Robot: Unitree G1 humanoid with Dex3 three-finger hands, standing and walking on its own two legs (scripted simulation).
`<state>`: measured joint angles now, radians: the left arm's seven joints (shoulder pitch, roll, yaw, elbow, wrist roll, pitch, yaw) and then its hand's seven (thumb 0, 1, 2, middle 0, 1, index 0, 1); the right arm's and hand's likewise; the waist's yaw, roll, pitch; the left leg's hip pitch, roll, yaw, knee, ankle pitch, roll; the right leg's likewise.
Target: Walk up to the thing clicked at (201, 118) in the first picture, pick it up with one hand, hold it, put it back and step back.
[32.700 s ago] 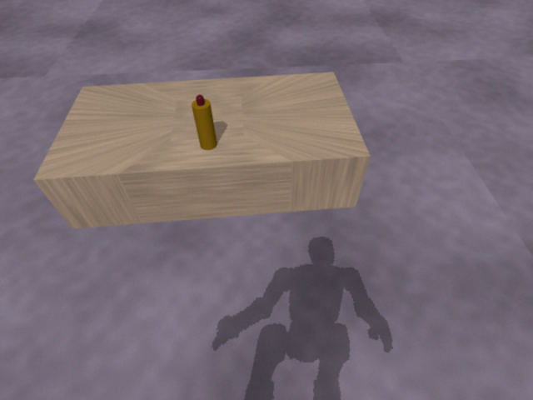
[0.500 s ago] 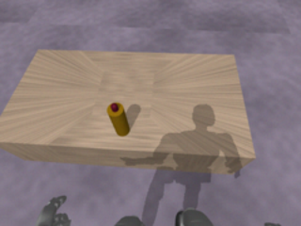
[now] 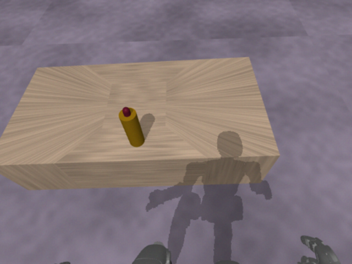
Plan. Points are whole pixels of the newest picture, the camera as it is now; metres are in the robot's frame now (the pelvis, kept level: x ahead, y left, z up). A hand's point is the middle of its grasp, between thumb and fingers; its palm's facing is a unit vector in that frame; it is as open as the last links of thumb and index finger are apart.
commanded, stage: step back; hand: left
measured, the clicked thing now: (131, 126) +0.68 +0.25 -0.30
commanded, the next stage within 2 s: none
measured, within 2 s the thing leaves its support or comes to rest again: neither
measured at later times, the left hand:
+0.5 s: hand out of the picture -0.04 +0.28 -0.14, palm faces +0.02 -0.92 -0.38, open 7.4 cm
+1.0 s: hand out of the picture -0.22 +0.29 -0.14, palm faces +0.05 -0.91 -0.42, open 7.4 cm
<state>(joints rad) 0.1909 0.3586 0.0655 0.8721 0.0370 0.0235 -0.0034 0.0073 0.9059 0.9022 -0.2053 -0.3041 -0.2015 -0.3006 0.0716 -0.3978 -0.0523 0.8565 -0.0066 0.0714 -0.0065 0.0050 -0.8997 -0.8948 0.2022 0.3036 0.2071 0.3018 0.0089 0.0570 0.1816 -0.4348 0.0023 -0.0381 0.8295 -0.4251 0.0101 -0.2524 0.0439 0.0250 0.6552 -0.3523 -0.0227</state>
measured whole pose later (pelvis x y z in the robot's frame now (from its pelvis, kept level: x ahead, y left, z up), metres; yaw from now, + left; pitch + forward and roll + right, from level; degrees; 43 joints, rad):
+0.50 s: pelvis -0.15 +0.01 +0.01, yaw +2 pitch -2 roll -1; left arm 0.12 0.40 0.08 0.82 0.01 0.06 0.01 0.01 0.91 0.90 -0.21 -0.30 -0.20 -0.30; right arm 0.16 -0.37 -0.04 0.88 -0.04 0.04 0.00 0.01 -0.90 -0.89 0.20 0.30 0.21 0.30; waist -0.01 -0.02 0.17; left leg -0.30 0.02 -0.03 0.59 -0.26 0.01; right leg -0.42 0.09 0.11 1.10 -0.53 0.02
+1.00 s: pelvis -0.33 +0.00 +0.00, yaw +4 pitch -3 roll +2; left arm 0.10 0.41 0.06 0.80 0.03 0.06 0.02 0.01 0.90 0.90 -0.21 -0.30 -0.20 -0.30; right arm 0.16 -0.37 -0.04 0.89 -0.03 0.06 0.00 0.01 -0.90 -0.89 0.20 0.30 0.21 0.30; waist 0.02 -0.04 0.20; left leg -0.27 -0.06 -0.01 0.68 -0.35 0.03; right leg -0.46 -0.03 0.04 0.82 -0.41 0.00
